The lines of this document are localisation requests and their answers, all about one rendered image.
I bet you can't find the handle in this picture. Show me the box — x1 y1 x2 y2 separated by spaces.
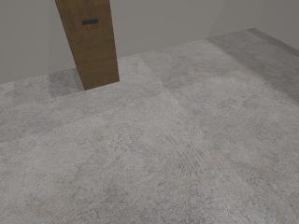
81 18 98 25

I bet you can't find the cabinet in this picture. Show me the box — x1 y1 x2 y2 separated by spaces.
54 0 120 91

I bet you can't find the drawer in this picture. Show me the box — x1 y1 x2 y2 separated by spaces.
62 4 110 34

